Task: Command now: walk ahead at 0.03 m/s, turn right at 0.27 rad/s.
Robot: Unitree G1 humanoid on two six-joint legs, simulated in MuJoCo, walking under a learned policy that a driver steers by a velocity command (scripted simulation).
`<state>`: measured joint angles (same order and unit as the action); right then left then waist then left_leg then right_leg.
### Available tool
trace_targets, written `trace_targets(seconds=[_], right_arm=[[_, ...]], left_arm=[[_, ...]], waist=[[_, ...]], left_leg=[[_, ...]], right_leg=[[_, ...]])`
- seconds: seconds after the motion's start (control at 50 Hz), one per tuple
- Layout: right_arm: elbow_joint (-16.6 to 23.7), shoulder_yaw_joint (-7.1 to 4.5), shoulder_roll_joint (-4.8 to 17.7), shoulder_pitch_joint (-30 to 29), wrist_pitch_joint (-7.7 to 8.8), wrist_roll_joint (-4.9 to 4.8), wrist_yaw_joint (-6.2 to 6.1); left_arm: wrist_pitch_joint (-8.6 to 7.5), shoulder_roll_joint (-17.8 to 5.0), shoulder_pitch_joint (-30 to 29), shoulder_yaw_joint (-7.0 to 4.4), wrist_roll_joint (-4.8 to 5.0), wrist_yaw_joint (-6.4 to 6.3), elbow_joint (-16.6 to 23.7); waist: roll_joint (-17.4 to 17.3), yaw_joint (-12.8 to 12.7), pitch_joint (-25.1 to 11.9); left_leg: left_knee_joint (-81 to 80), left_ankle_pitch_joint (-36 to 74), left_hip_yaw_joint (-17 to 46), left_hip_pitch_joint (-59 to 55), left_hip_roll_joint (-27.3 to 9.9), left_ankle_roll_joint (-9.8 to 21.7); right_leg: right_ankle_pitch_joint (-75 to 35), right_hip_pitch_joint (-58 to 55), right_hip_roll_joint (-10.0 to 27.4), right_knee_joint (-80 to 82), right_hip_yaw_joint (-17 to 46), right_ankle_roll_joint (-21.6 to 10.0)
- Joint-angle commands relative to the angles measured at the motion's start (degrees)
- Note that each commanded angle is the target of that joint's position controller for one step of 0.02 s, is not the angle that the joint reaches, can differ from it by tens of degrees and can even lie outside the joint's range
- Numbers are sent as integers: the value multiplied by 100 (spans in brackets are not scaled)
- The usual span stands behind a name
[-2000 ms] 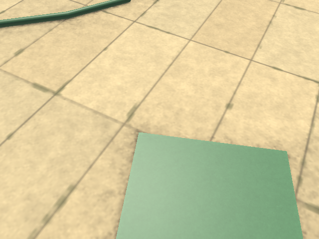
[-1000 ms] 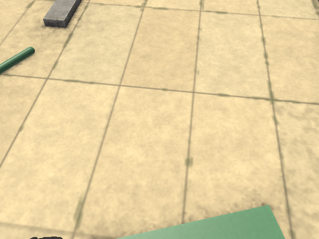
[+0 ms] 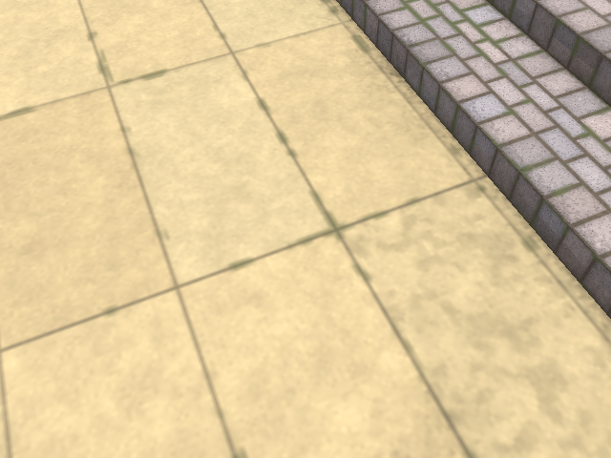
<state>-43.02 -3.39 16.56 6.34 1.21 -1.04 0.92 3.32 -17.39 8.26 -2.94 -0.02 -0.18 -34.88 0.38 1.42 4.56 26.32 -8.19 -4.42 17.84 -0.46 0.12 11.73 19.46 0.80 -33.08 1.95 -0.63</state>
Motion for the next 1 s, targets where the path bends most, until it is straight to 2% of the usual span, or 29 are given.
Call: trace_targets(seconds=[0.02, 0.04, 0.06, 0.08, 0.1, 0.12, 0.14, 0.16, 0.2, 0.22, 0.24, 0.26, 0.28, 0.3, 0.32, 0.34, 0.36, 0.38, 0.44, 0.52, 0.6, 0.78, 1.0], right_arm=[[312, -7, 268, 167, 103, 188, 20], [313, -152, 635, 21, 28, 164, -41], [326, -217, 831, -51, -46, 39, -86], [266, -221, 773, 56, -123, 32, -126], [144, -225, 701, 171, -185, 96, -175], [105, -222, 646, 279, -225, 135, -203], [106, -204, 588, 311, -223, 125, -210], [149, -127, 411, 297, -212, 125, -201], [237, -1, 222, 45, -180, 97, -174], [232, 10, 250, 60, -174, 83, -155], [173, 8, 295, 200, -175, 65, -135], [67, 16, 282, 441, -177, 62, -111], [-27, 31, 296, 645, -175, 106, -89], [-17, 22, 518, 698, -170, 212, -94], [-22, -75, 999, 527, -169, 209, -119], [-21, -2, 628, 299, -123, 189, -89], [27, 79, 397, 139, -68, 229, -77], [-8, 86, 408, 112, -16, 248, -88], [-132, 129, 380, 302, 89, 195, -134], [-235, 168, 343, 436, 47, 187, -207], [-334, 192, 329, 487, 33, 178, -224], [-661, 226, 303, 609, 29, 158, -216], [-1043, 243, 304, 864, 7, 139, -268]], left_arm=[[-60, -1010, 476, -244, -135, -46, 382], [-92, -1215, 371, -314, -227, -79, 409], [-171, -1112, 85, -285, -247, -79, 375], [-238, -845, -262, -193, -185, -60, 351], [-291, -598, -375, -107, -147, -53, 332], [-320, -481, -444, -49, -118, -60, 278], [-340, -374, -456, -7, -113, -72, 238], [-339, -259, -486, 27, -116, -86, 204], [-262, -332, -239, -13, -86, -87, 85], [-229, -400, -128, -35, -86, -94, 28], [-205, -423, -118, -39, -71, -103, -8], [-188, -394, -182, -24, -27, -109, -41], [-195, -346, -76, -11, 29, -109, -135], [-244, -255, 132, 15, 22, -105, -219], [-310, -223, 364, 5, -53, -69, -179], [-335, -229, 92, 3, -130, -81, -209], [-327, -342, -186, -35, -137, -101, -199], [-296, -312, -274, -51, -121, -137, -217], [-220, -233, -154, -62, -94, -171, -345], [-259, -164, -43, -82, -71, -174, -575], [-287, -178, 51, -106, -65, -196, -807], [-292, -246, 181, -118, -28, -260, -1384], [-272, -215, 109, -78, 5, -274, -2043]], waist=[[1052, -38, -1364], [946, -341, -1195], [749, -269, -923], [767, -103, -692], [718, -93, -685], [759, -49, -670], [722, -22, -715], [754, -5, -792], [773, -225, -874], [778, -276, -966], [780, -242, -1018], [745, -99, -1005], [652, -3, -919], [342, -95, -860], [-603, -484, -792], [-845, -362, -700], [-736, -284, -559], [-684, -257, -573], [-466, -193, -470], [-152, -121, -425], [14, -102, -458], [3, -123, -474], [-42, -128, -412]], left_leg=[[1305, -2159, 26, 850, -83, -95], [2644, -2407, 525, 929, 1, -292], [3191, -2093, 642, 907, -88, -302], [3292, -1829, 553, 911, -96, -318], [3460, -1626, 555, 865, -106, -382], [3569, -1494, 563, 751, -111, -463], [3473, -1423, 561, 640, -124, -501], [3011, -1517, 620, 544, -237, -485], [1938, -1758, 471, 404, -183, -449], [1575, -1754, 427, 246, -134, -446], [1133, -1493, 377, 6, -86, -429], [431, -940, 303, -369, -33, -367], [-306, -231, 333, -777, -26, -234], [-465, 366, 783, -1090, -369, -32], [-273, 584, 1126, -856, -777, 280], [-521, -366, 1259, -152, -774, 521], [-675, -805, 1224, 64, -682, 460], [-707, -922, 1142, 109, -605, 346], [-666, -921, 968, 16, -454, 187], [-615, -974, 877, -127, -354, 193], [-587, -849, 823, -224, -299, 211], [-631, -556, 704, -319, -188, 176], [-698, -365, 641, -403, -122, 142]], right_leg=[[-2081, -2115, 1449, 1101, 1696, -939], [-1314, -931, 1931, 1541, 2098, -1770], [-257, -454, 1663, 1781, 1934, -1697], [-25, -210, 1310, 1802, 1555, -1436], [-145, -224, 1125, 1746, 1340, -1274], [-573, -187, 1048, 1665, 1178, -1257], [-890, -241, 972, 1563, 1067, -1243], [-1231, -422, 985, 1407, 1040, -1203], [-1481, -863, 934, 1129, 1054, -1185], [-1510, -990, 986, 1059, 1170, -1243], [-1419, -988, 993, 1024, 1255, -1258], [-1236, -844, 924, 966, 1249, -1183], [-1033, -604, 819, 939, 1206, -1001], [-717, -311, 623, 764, 1087, -681], [-229, -199, 167, 607, 577, -397], [-9, -664, -29, 624, 327, -143], [-109, -850, -14, 571, 344, -92], [-245, -960, 14, 541, 350, -128], [-440, -932, 68, 678, 448, -226], [-426, -812, 66, 803, 445, -197], [-546, -834, 79, 859, 448, -167], [-825, -1016, 105, 914, 442, -194], [-929, -1089, 63, 977, 363, -218]])
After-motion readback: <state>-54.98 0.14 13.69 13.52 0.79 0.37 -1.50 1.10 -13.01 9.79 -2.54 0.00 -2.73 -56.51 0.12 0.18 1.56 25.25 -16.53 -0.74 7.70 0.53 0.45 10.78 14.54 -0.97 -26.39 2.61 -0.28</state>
